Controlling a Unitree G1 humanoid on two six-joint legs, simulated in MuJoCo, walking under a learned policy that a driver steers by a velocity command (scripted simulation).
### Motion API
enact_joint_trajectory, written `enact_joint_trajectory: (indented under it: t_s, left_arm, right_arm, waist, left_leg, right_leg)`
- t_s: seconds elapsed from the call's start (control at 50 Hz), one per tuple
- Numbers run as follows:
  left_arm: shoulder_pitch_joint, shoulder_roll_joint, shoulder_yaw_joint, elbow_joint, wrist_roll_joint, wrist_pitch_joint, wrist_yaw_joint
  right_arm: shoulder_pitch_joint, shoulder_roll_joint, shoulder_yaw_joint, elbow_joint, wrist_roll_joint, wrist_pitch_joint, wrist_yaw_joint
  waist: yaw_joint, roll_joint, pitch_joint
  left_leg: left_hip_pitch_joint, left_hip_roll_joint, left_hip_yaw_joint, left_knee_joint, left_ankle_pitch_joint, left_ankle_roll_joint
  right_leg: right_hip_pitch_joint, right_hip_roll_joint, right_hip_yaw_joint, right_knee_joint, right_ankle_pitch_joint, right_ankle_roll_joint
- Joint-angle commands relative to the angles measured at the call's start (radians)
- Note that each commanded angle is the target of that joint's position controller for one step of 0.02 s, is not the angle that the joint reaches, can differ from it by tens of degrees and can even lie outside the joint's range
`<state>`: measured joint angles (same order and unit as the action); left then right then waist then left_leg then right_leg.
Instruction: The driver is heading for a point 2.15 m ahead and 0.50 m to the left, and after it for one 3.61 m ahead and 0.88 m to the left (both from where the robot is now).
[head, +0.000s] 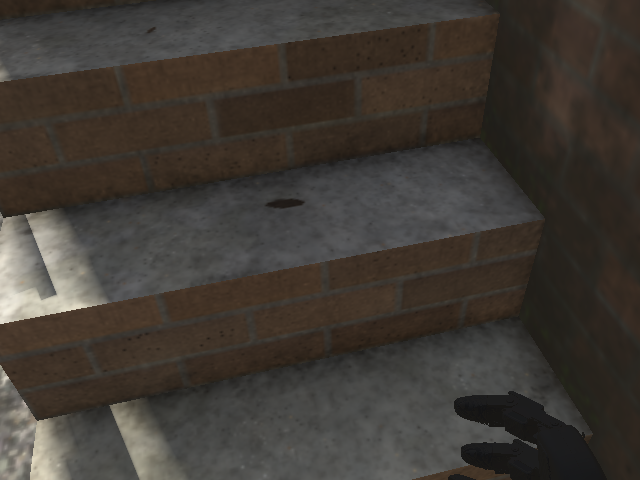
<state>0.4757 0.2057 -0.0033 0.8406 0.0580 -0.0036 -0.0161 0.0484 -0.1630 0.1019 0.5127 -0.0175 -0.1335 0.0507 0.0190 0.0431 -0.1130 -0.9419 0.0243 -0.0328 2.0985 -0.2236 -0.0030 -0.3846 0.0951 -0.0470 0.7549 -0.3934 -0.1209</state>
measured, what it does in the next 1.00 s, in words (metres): climbs, turning left: left foot 0.22 m higher, then right foot 0.22 m higher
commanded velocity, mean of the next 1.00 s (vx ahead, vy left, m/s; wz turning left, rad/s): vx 0.50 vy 0.00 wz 0.30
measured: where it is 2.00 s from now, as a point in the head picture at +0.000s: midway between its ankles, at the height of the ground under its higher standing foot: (271, 432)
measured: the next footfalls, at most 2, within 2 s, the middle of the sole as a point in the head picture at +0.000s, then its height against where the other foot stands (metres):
left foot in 0.28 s outside the picture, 0.22 m higher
right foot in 0.80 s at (494, 390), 0.22 m higher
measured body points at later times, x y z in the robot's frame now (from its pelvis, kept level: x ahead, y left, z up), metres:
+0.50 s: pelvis +0.19 +0.00 +0.21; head +0.15 -0.01 +0.66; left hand +0.42 +0.21 +0.18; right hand +0.18 -0.23 +0.05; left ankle +0.18 +0.08 -0.49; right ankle +0.25 -0.17 -0.21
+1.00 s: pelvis +0.41 -0.08 +0.39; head +0.42 -0.12 +0.84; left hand +0.34 +0.22 +0.30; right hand +0.57 -0.27 +0.24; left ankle +0.32 +0.04 -0.04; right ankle +0.50 -0.21 -0.28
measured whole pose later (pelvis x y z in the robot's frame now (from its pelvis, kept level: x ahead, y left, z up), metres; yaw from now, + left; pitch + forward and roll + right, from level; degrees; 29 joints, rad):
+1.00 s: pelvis +0.41 -0.08 +0.39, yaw +23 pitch -1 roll +0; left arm 0.33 0.28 0.06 0.85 0.02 0.04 0.09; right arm 0.24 -0.21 -0.08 0.86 0.02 0.09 -0.01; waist -0.02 0.09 0.01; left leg -0.83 -0.12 -0.11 2.05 0.06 -0.01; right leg -0.52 -0.23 -0.16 1.03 -0.46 0.06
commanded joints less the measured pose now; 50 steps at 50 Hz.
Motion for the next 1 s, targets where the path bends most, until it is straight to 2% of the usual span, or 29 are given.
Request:
enact_joint_trajectory:
  t_s: [0.02, 0.08, 0.14, 0.16, 0.2, 0.22, 0.24, 0.26, 0.3, 0.32, 0.34, 0.38, 0.42, 0.48, 0.56, 0.6, 0.66, 0.72, 0.74, 0.76, 0.78, 0.8, 0.82, 0.84, 0.86, 0.88, 0.92, 0.96, 1.0]
  left_arm:
    - [-0.081, 0.083, -0.005, -0.010, 0.021, -0.060, 0.018]
    - [-0.063, 0.016, -0.039, 0.081, -0.004, -0.041, -0.004]
    - [-0.015, 0.016, -0.060, 0.114, -0.071, -0.024, 0.039]
    - [0.044, 0.045, -0.058, 0.150, -0.056, -0.009, 0.051]
    - [0.093, 0.062, -0.053, 0.228, -0.077, -0.003, 0.055]
    - [0.124, 0.107, -0.044, 0.243, -0.051, -0.004, 0.072]
    - [0.116, 0.250, -0.004, 0.241, -0.046, -0.014, 0.084]
    - [0.070, 0.285, 0.010, 0.239, -0.066, -0.028, 0.092]
    - [-0.087, 0.255, 0.020, 0.104, -0.049, -0.045, 0.080]
    - [-0.259, 0.221, 0.010, 0.016, -0.026, -0.085, 0.034]
    - [-0.476, 0.116, -0.008, -0.060, -0.008, -0.102, -0.010]
    - [-0.595, -0.058, -0.048, -0.251, 0.003, -0.118, -0.092]
    - [-0.375, -0.112, -0.084, -0.241, 0.017, -0.092, -0.103]
    - [-0.320, -0.006, -0.093, -0.225, -0.012, -0.083, -0.044]
    - [-0.435, -0.069, -0.100, -0.225, -0.005, -0.048, 0.064]
    - [-0.596, -0.135, -0.121, -0.290, -0.027, -0.079, 0.068]
    - [-0.732, -0.106, -0.118, -0.361, -0.024, -0.127, 0.053]
    - [-0.886, -0.121, -0.135, -0.479, -0.007, -0.138, 0.053]
    - [-0.908, -0.146, -0.154, -0.528, 0.015, -0.130, 0.048]
    - [-0.715, -0.108, -0.105, -0.488, 0.008, -0.108, 0.063]
    - [-0.349, 0.119, 0.035, -0.361, 0.004, -0.099, 0.084]
    - [0.014, 0.228, 0.078, -0.263, 0.003, -0.100, 0.077]
    - [0.144, 0.381, 0.125, -0.144, 0.012, -0.073, 0.083]
    - [0.038, 0.288, 0.107, -0.165, 0.049, -0.078, 0.075]
    - [-0.072, 0.191, 0.097, -0.161, -0.021, -0.059, 0.072]
    - [-0.161, 0.152, 0.098, -0.139, -0.052, -0.033, 0.081]
    - [-0.294, 0.052, 0.054, -0.101, -0.038, 0.013, 0.107]
    - [-0.357, 0.024, 0.027, -0.106, -0.025, 0.036, 0.106]
    - [-0.263, 0.051, 0.031, -0.062, -0.062, 0.036, 0.095]
  right_arm:
    - [-0.110, 0.038, 0.026, -0.084, 0.021, -0.011, 0.000]
    - [-0.106, 0.108, 0.056, -0.080, 0.055, 0.001, -0.017]
    - [-0.415, 0.145, 0.092, -0.130, 0.064, 0.037, -0.045]
    - [-0.384, 0.177, 0.096, -0.109, 0.046, 0.045, -0.044]
    - [-0.331, 0.112, 0.063, -0.061, 0.031, 0.027, -0.036]
    - [-0.289, 0.072, 0.033, -0.027, 0.015, 0.041, -0.041]
    - [-0.149, 0.018, 0.017, 0.005, -0.001, 0.068, -0.030]
    - [0.004, -0.041, -0.008, 0.050, -0.003, 0.083, -0.011]
    - [0.218, -0.122, -0.062, 0.197, -0.012, 0.098, 0.009]
    - [0.399, -0.205, -0.104, 0.294, -0.057, 0.147, -0.026]
    - [0.387, -0.239, -0.123, 0.329, -0.100, 0.167, -0.087]
    - [0.256, -0.032, -0.058, 0.355, -0.054, 0.130, -0.103]
    - [0.140, 0.087, -0.030, 0.400, 0.003, 0.111, -0.056]
    - [0.001, -0.011, -0.050, 0.391, -0.013, 0.079, -0.024]
    - [0.211, -0.150, -0.095, 0.435, -0.015, 0.048, -0.020]
    - [0.479, -0.139, -0.120, 0.474, -0.018, 0.069, -0.039]
    - [0.554, -0.124, -0.145, 0.440, 0.013, 0.060, -0.111]
    - [0.454, -0.163, -0.177, 0.397, 0.058, 0.081, -0.137]
    - [0.343, -0.231, -0.204, 0.370, 0.099, 0.112, -0.146]
    - [0.352, -0.239, -0.204, 0.387, 0.066, 0.128, -0.150]
    - [0.249, -0.275, -0.219, 0.394, 0.027, 0.116, -0.113]
    - [0.093, -0.344, -0.240, 0.341, 0.030, 0.095, -0.087]
    - [0.008, -0.135, -0.189, 0.286, 0.008, 0.086, -0.051]
    - [0.184, -0.092, -0.186, 0.360, 0.041, 0.092, -0.018]
    - [0.134, -0.099, -0.187, 0.330, 0.045, 0.097, 0.017]
    - [0.067, -0.084, -0.183, 0.277, 0.065, 0.115, 0.011]
    - [0.114, -0.084, -0.173, 0.260, 0.041, 0.160, -0.018]
    - [0.221, -0.060, -0.158, 0.249, 0.033, 0.205, -0.036]
    - [0.219, 0.030, -0.139, 0.235, 0.040, 0.221, -0.059]
  waist:
    - [-0.067, -0.067, 0.155]
    - [-0.089, -0.040, 0.214]
    - [0.001, -0.078, 0.176]
    - [-0.005, -0.115, 0.074]
    - [-0.046, -0.174, -0.106]
    - [-0.083, -0.229, -0.190]
    - [-0.157, -0.347, -0.207]
    - [-0.229, -0.367, -0.209]
    - [-0.250, -0.155, -0.289]
    - [-0.325, 0.147, -0.282]
    - [-0.316, 0.368, -0.213]
    - [-0.120, 0.083, 0.077]
    - [0.083, -0.100, 0.180]
    - [0.173, -0.112, 0.209]
    - [0.030, 0.021, 0.147]
    - [-0.115, 0.099, 0.155]
    - [-0.169, 0.105, 0.134]
    - [-0.140, 0.088, 0.132]
    - [-0.069, 0.120, 0.078]
    - [0.020, 0.192, -0.054]
    - [0.173, 0.309, -0.265]
    - [0.307, 0.290, -0.465]
    - [0.258, -0.365, -0.495]
    - [0.166, -0.449, -0.572]
    - [0.104, -0.282, -0.465]
    - [0.052, -0.236, -0.306]
    - [-0.041, -0.178, -0.020]
    - [-0.096, -0.221, 0.114]
    - [-0.113, -0.208, 0.226]
  left_leg:
    - [-0.625, 0.011, -0.035, 0.500, 0.123, 0.025]
    - [-0.680, -0.030, -0.144, 0.493, 0.195, 0.080]
    - [-0.329, -0.045, 0.164, -0.043, 0.268, 0.052]
    - [-0.195, -0.021, 0.258, -0.083, 0.268, 0.053]
    - [0.197, -0.103, 0.366, -0.452, 0.090, 0.110]
    - [0.238, -0.142, 0.338, -0.466, -0.084, 0.127]
    - [0.211, -0.155, 0.282, -0.578, -0.429, 0.135]
    - [0.227, -0.155, 0.210, -0.748, -0.604, 0.152]
    - [0.568, -0.119, -0.042, -1.076, -0.528, 0.216]
    - [0.782, 0.017, -0.506, -1.379, -0.507, 0.319]
    - [0.746, 0.187, -1.052, -1.726, -0.543, 0.456]
    - [0.565, 0.219, -0.856, -1.669, -0.587, 0.313]
    - [0.381, 0.082, -0.461, -1.626, -0.404, 0.141]
    - [0.041, -0.024, -0.130, -1.703, -0.128, 0.149]
    - [0.335, 0.053, -0.293, -1.723, -0.050, 0.258]
    - [0.850, 0.146, -0.484, -1.723, -0.070, 0.279]
    - [1.150, 0.241, -0.571, -1.735, 0.060, 0.256]
    - [0.830, 0.222, -0.483, -1.906, 0.097, 0.207]
    - [0.487, 0.191, -0.369, -2.105, 0.246, 0.201]
    - [0.430, 0.175, -0.316, -2.005, 0.790, 0.183]
    - [0.675, 0.087, -0.185, -1.606, 1.734, 0.115]
    - [0.582, 0.125, -0.160, -1.219, 1.778, 0.078]
    - [0.297, -0.058, -0.150, -0.814, 0.535, 0.017]
    - [0.151, -0.168, -0.343, -0.235, 0.207, -0.042]
    - [0.061, -0.103, -0.299, -0.045, 0.230, -0.030]
    - [-0.012, -0.078, -0.273, -0.019, 0.284, -0.023]
    - [0.006, -0.050, -0.230, 0.005, 0.348, -0.012]
    - [0.026, -0.084, -0.210, 0.047, 0.333, -0.003]
    - [0.004, -0.088, -0.145, -0.054, 0.183, 0.021]
  right_leg:
    - [0.133, -0.407, 0.679, -0.489, -0.172, -0.172]
    - [0.002, -0.347, 0.349, -0.449, 0.111, -0.044]
    - [-0.295, -0.293, 0.173, -0.717, 0.254, -0.009]
    - [-0.201, -0.298, 0.160, -0.762, 0.349, -0.035]
    - [-0.010, -0.250, -0.062, -0.686, 1.379, 0.002]
    - [0.169, -0.265, -0.101, -0.567, 1.895, 0.016]
    - [0.367, -0.353, -0.064, -0.473, 2.242, -0.048]
    - [0.527, -0.422, -0.010, -0.353, 2.439, -0.105]
    - [0.377, -0.414, 0.008, -0.010, 2.331, -0.138]
    - [-0.036, -0.289, 0.030, 0.321, 1.699, -0.128]
    - [-0.415, -0.050, 0.160, 1.032, 0.516, -0.028]
    - [-0.908, -0.034, 0.307, 1.696, 0.201, -0.020]
    - [-0.911, -0.102, 0.243, 1.586, 0.265, -0.036]
    - [-0.616, -0.130, 0.080, 1.235, 0.472, 0.040]
    - [-0.781, -0.180, -0.021, 1.359, 0.448, 0.093]
    - [-1.240, -0.218, 0.066, 1.544, 0.229, 0.110]
    - [-1.476, -0.250, 0.140, 1.526, -0.001, 0.178]
    - [-1.111, -0.295, 0.047, 1.063, 0.004, 0.166]
    - [-0.579, -0.239, -0.073, 0.731, -0.223, 0.108]
    - [-0.173, -0.174, -0.069, 0.671, -0.314, 0.086]
    - [0.055, -0.135, -0.068, 0.564, -0.201, 0.098]
    - [0.396, -0.214, 0.256, 0.410, -0.133, 0.043]
    - [0.567, -0.415, 0.708, -0.071, 0.362, -0.081]
    - [0.578, -0.595, 1.160, -0.311, 0.190, -0.215]
    - [0.455, -0.595, 1.082, -0.344, -0.239, -0.166]
    - [0.325, -0.589, 0.942, -0.295, -0.494, -0.114]
    - [-0.011, -0.557, 0.567, -0.225, -0.339, -0.015]
    - [-0.131, -0.537, 0.332, -0.260, -0.211, 0.026]
    - [-0.160, -0.499, 0.134, -0.319, -0.117, 0.037]
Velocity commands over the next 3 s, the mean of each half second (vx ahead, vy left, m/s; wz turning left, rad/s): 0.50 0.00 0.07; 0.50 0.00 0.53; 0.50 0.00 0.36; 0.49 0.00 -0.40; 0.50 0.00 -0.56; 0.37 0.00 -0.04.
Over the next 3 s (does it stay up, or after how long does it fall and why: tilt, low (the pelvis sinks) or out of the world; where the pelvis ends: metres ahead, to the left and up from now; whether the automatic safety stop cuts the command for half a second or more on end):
stays up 0.65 0.12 0.69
